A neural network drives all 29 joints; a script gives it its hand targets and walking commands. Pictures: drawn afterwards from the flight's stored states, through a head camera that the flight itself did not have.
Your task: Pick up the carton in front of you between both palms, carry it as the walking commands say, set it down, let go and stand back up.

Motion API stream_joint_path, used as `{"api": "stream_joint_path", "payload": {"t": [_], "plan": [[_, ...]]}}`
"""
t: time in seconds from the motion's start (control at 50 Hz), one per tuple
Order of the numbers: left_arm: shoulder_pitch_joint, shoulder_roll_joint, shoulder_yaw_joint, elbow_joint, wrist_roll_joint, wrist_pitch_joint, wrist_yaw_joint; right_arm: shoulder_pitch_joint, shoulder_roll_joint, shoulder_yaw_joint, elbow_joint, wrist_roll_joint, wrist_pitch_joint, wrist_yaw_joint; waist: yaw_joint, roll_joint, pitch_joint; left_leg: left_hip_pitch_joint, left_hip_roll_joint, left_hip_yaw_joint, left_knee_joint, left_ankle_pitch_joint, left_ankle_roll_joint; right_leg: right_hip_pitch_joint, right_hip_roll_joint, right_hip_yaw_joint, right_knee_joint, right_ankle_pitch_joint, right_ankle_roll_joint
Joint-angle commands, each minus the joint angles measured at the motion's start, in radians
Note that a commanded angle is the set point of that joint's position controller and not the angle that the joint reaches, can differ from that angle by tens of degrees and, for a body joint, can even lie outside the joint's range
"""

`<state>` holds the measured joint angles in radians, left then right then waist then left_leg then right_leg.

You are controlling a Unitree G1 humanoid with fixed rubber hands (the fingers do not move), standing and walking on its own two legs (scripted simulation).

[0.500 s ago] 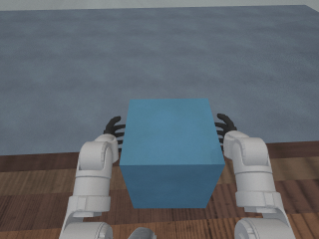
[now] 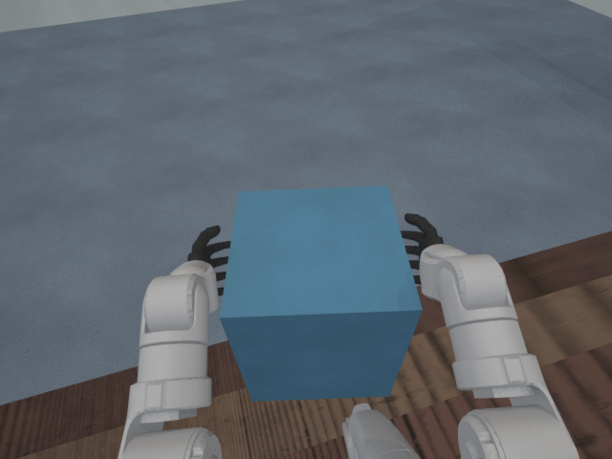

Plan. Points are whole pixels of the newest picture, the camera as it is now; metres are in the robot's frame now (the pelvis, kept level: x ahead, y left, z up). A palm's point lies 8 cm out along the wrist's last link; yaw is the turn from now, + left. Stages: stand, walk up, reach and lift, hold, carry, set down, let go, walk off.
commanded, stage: carry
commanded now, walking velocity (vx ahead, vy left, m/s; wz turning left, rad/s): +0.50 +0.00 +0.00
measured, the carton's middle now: (316, 298) +0.35 -0.04 +0.01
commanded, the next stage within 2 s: none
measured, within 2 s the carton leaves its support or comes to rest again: neither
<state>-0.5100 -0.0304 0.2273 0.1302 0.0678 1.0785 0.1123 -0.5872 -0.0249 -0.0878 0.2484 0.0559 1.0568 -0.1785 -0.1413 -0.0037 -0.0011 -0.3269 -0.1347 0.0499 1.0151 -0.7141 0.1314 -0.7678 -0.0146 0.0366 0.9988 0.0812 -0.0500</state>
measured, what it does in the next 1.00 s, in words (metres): goes down: right foot 0.16 m lower, then left foot 0.16 m lower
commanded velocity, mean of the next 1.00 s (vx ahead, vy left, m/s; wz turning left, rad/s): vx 0.06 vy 0.00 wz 0.00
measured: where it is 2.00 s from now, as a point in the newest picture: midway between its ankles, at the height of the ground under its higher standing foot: (292, 253)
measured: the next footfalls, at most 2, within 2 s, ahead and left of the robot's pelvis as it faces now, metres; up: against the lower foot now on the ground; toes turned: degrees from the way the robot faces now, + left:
right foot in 0.12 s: +0.27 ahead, -0.08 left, -0.16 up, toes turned -1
left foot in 0.50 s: +0.56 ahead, +0.02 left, -0.32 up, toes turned +0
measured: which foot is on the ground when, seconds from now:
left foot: down 0.00-0.12, up 0.14-0.48, down 0.50-0.88, up 0.90-1.00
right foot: up 0.00-0.10, down 0.12-0.50, up 0.52-0.86, down 0.88-1.00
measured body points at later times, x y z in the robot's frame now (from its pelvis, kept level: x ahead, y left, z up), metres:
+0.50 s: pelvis +0.42 -0.03 -0.22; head +0.42 -0.04 +0.23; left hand +0.77 +0.13 -0.13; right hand +0.77 -0.18 -0.14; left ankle +0.54 +0.02 -0.94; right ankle +0.26 -0.08 -0.78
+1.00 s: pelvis +0.82 -0.07 -0.44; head +0.82 -0.05 +0.01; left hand +1.16 +0.12 -0.35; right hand +1.20 -0.18 -0.33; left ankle +0.75 +0.05 -1.01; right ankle +0.85 -0.11 -1.14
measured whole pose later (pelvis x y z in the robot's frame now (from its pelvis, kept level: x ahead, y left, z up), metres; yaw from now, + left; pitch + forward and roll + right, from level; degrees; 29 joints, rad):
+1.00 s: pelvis +0.82 -0.07 -0.44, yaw +0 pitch +1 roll -1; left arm -0.56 0.01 0.13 0.18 0.01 1.07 0.17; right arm -0.60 0.01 -0.20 0.23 -0.04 1.06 -0.12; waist 0.11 -0.02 -0.05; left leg -0.60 -0.04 -0.06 1.55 -0.52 0.02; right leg -0.44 0.14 -0.08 0.80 -0.35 -0.14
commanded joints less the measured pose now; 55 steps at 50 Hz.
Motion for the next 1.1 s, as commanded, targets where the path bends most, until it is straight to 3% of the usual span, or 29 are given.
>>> {"api": "stream_joint_path", "payload": {"t": [0.0,0.04,0.06,0.08,0.1,0.12,0.14,0.18,0.22,0.4,0.44,0.46,0.48,0.5,0.52,0.56,0.58,0.66,0.72,0.78,0.82,0.84,0.86,0.88,0.9,0.94,0.98,1.04,1.08], "plan": [[-0.684,-0.958,-0.624,-0.138,-0.322,-0.057,-0.178,-0.743,1.2,0.633,-0.238,0.462,-0.042,0.293,0.014,0.044,-0.335,0.039,0.115,-0.188,-0.069,0.582,0.04,0.298,0.081,-0.153,-0.38,0.342,0.006],[-0.693,-0.94,-0.651,-0.164,-0.328,-0.039,-0.168,-0.641,1.174,0.606,-0.189,0.43,-0.039,0.291,0.043,0.152,-0.322,0.013,0.11,-0.13,0.025,0.674,0.019,0.465,0.085,-0.17,-0.475,0.356,-0.011],[-0.669,-0.926,-0.66,-0.159,-0.333,-0.03,-0.169,-0.607,1.155,0.585,-0.168,0.413,-0.038,0.291,0.166,0.193,-0.454,-0.046,0.17,-0.062,0.241,0.895,-0.024,0.723,0.094,-0.217,-0.311,0.46,-0.047],[-0.621,-0.918,-0.666,-0.138,-0.329,-0.026,-0.173,-0.544,1.147,0.577,-0.147,0.381,-0.031,0.292,0.31,0.054,-0.5,-0.126,0.18,-0.007,0.476,1.068,-0.081,0.895,0.075,-0.192,-0.403,0.375,-0.068],[-0.598,-0.907,-0.663,-0.129,-0.336,-0.021,-0.185,-0.569,1.128,0.57,-0.154,0.358,-0.031,0.29,0.384,-0.103,-0.399,-0.267,0.086,0.02,0.874,0.531,-0.125,0.928,-0.02,-0.078,-0.519,0.3,-0.153],[-0.597,-0.895,-0.667,-0.086,-0.352,-0.012,-0.195,-0.57,1.099,0.528,-0.129,0.314,-0.016,0.285,0.295,-0.161,-0.397,-0.518,0.014,-0.067,0.972,-0.028,-0.131,1.093,-0.152,0.117,-0.262,0.615,-0.146],[-0.623,-0.908,-0.687,-0.055,-0.392,-0.01,-0.201,-0.523,1.034,0.474,-0.096,0.269,0.0,0.275,0.225,-0.101,-0.442,-0.59,0.058,-0.155,0.81,0.083,-0.116,1.089,-0.248,0.366,-0.291,0.526,-0.209],[-0.73,-1.0,-0.736,-0.069,-0.47,-0.018,-0.216,-0.501,1.009,0.421,-0.077,0.197,0.003,0.259,0.214,-0.035,-0.411,-0.682,0.14,-0.184,0.58,0.203,-0.105,0.964,-0.264,0.503,-0.296,0.125,-0.265],[-0.838,-1.115,-0.772,-0.098,-0.549,-0.045,-0.238,-0.54,1.02,0.399,-0.105,0.165,-0.019,0.261,0.207,0.033,-0.393,-0.535,0.146,-0.173,0.285,0.292,-0.132,0.691,-0.265,0.583,-0.35,0.144,-0.297],[-0.714,-1.167,-0.764,-0.084,-0.563,-0.11,-0.247,-0.588,1.066,0.538,-0.275,0.203,-0.082,0.244,0.263,-0.077,-0.335,-0.054,0.039,0.076,-0.42,1.11,-0.096,0.448,0.036,0.068,-0.023,-0.128,-0.102],[-0.643,-1.12,-0.746,-0.069,-0.531,-0.105,-0.241,-0.577,1.043,0.565,-0.313,0.228,-0.069,0.239,0.135,-0.156,-0.456,0.183,0.055,0.074,-0.315,1.176,-0.064,0.429,-0.004,-0.01,0.215,0.059,-0.033],[-0.624,-1.104,-0.744,-0.068,-0.511,-0.098,-0.237,-0.561,1.022,0.573,-0.306,0.233,-0.062,0.239,0.042,-0.053,-0.456,0.329,0.055,0.065,-0.432,1.088,-0.051,0.363,-0.005,-0.064,0.415,0.272,0.011],[-0.636,-1.068,-0.728,-0.07,-0.489,-0.098,-0.228,-0.541,1.009,0.575,-0.299,0.239,-0.052,0.247,-0.06,0.113,-0.396,0.482,0.151,-0.009,-0.568,1.104,0.041,0.171,0.068,-0.119,0.86,-0.166,0.046],[-0.611,-1.039,-0.704,-0.044,-0.448,-0.085,-0.218,-0.516,0.983,0.567,-0.249,0.253,-0.037,0.256,-0.026,0.167,-0.386,0.67,0.292,-0.189,-0.34,1.399,0.071,-0.126,0.161,-0.106,1.045,-0.835,0.045],[-0.551,-0.986,-0.647,0.005,-0.401,-0.062,-0.207,-0.516,0.961,0.578,-0.219,0.266,-0.029,0.257,0.047,0.186,-0.427,0.725,0.41,-0.444,-0.322,1.388,0.114,-0.256,0.108,0.018,0.935,-0.76,0.033],[-0.553,-0.892,-0.576,0.0,-0.319,-0.048,-0.186,-0.622,1.038,0.616,-0.205,0.368,-0.018,0.272,0.065,-0.041,-0.387,0.562,0.369,-0.49,-0.29,1.046,0.123,-0.314,0.023,0.07,0.653,-0.58,-0.002],[-0.535,-0.889,-0.56,-0.009,-0.293,-0.047,-0.181,-0.669,1.064,0.637,-0.215,0.405,-0.026,0.279,0.067,-0.014,-0.425,0.497,0.435,-0.616,-0.307,0.888,0.184,-0.318,0.012,0.098,0.584,-0.551,0.019],[-0.673,-0.926,-0.567,-0.077,-0.286,-0.068,-0.194,-0.823,1.203,0.665,-0.22,0.485,-0.051,0.305,0.091,0.038,-0.372,0.147,0.383,-0.514,-0.357,0.996,0.107,0.018,-0.006,-0.011,0.318,-0.215,0.008],[-0.664,-0.96,-0.617,-0.1,-0.311,-0.079,-0.192,-0.75,1.212,0.644,-0.208,0.47,-0.06,0.307,0.008,-0.036,-0.354,0.194,0.157,-0.272,-0.114,0.572,0.043,0.032,0.033,-0.07,-0.179,0.304,0.008],[-0.697,-0.953,-0.657,-0.173,-0.328,-0.067,-0.174,-0.665,1.181,0.611,-0.193,0.438,-0.063,0.303,0.015,0.104,-0.312,0.04,0.109,-0.149,-0.074,0.643,0.023,0.376,0.097,-0.183,-0.445,0.337,0.005],[-0.667,-0.923,-0.676,-0.179,-0.337,-0.046,-0.171,-0.589,1.142,0.583,-0.161,0.405,-0.054,0.3,0.163,0.167,-0.444,-0.011,0.165,-0.059,0.185,0.835,-0.022,0.663,0.096,-0.217,-0.339,0.424,-0.04],[-0.649,-0.905,-0.675,-0.171,-0.338,-0.036,-0.173,-0.551,1.136,0.573,-0.153,0.381,-0.045,0.298,0.295,0.038,-0.483,-0.12,0.183,-0.009,0.359,1.027,-0.079,0.887,0.091,-0.23,-0.422,0.345,-0.033],[-0.642,-0.902,-0.675,-0.144,-0.349,-0.027,-0.183,-0.603,1.106,0.561,-0.172,0.356,-0.04,0.294,0.382,-0.13,-0.408,-0.239,0.085,0.04,0.803,0.618,-0.13,0.976,0.004,-0.127,-0.581,0.323,-0.109],[-0.603,-0.887,-0.676,-0.093,-0.374,-0.011,-0.193,-0.575,1.067,0.52,-0.128,0.322,-0.021,0.285,0.329,-0.149,-0.361,-0.472,-0.004,0.003,0.93,-0.029,-0.128,1.083,-0.108,0.053,-0.355,0.575,-0.123],[-0.615,-0.882,-0.682,-0.048,-0.406,-0.004,-0.195,-0.531,1.015,0.459,-0.098,0.278,0.001,0.274,0.233,-0.146,-0.388,-0.573,0.045,-0.122,0.794,0.053,-0.122,1.086,-0.241,0.358,-0.322,0.654,-0.206],[-0.739,-0.967,-0.727,-0.082,-0.484,-0.007,-0.205,-0.501,0.965,0.4,-0.088,0.197,0.013,0.253,0.227,-0.034,-0.421,-0.708,0.141,-0.18,0.591,0.209,-0.097,1.028,-0.274,0.537,-0.313,0.129,-0.274],[-0.853,-1.075,-0.764,-0.112,-0.561,-0.027,-0.221,-0.536,0.969,0.376,-0.121,0.159,0.002,0.254,0.199,0.047,-0.4,-0.561,0.152,-0.184,0.286,0.26,-0.13,0.733,-0.296,0.652,-0.404,0.088,-0.318],[-0.91,-1.169,-0.791,-0.108,-0.6,-0.056,-0.24,-0.605,1.025,0.401,-0.161,0.169,-0.033,0.255,0.212,-0.014,-0.426,-0.462,0.157,-0.132,0.284,0.484,-0.11,0.663,-0.258,0.515,-0.333,0.215,-0.258],[-0.886,-1.18,-0.779,-0.108,-0.61,-0.076,-0.245,-0.633,1.062,0.44,-0.196,0.181,-0.057,0.255,0.263,0.014,-0.416,-0.608,0.146,-0.1,-0.007,0.817,-0.089,0.777,-0.072,0.332,-0.17,0.001,-0.161]]}}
